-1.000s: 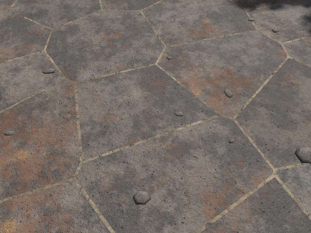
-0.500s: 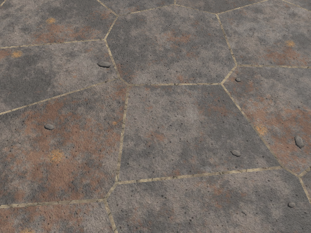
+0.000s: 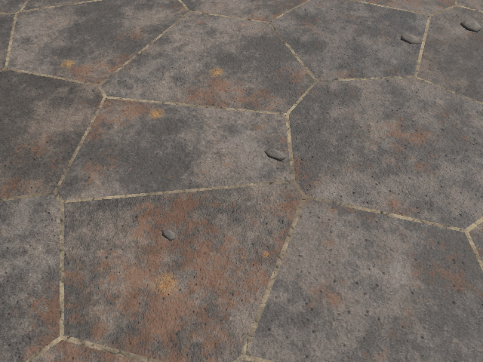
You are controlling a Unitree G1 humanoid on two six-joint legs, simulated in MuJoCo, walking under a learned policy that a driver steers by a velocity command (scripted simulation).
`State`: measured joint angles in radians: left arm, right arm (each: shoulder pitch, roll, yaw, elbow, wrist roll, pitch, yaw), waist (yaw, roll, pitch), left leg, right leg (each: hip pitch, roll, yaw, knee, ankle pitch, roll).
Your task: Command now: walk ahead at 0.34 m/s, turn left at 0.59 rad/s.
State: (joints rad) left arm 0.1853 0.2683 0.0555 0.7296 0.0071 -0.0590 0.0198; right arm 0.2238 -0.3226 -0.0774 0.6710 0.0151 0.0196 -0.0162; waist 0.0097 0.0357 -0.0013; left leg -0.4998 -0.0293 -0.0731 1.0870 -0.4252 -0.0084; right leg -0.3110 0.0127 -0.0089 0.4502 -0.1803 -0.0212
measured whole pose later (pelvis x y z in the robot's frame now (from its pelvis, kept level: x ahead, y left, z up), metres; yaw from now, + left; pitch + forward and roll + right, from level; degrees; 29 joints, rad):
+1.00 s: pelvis +0.48 +0.11 -0.01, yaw -3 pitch +2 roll -1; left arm 0.22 0.30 0.07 0.70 -0.01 -0.06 -0.04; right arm 0.26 -0.28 -0.03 0.71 0.00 -0.11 0.00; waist 0.01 0.00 0.05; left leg -0.43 0.03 -0.06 1.21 -0.39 -0.01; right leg -0.34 0.13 0.01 0.47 -0.15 -0.11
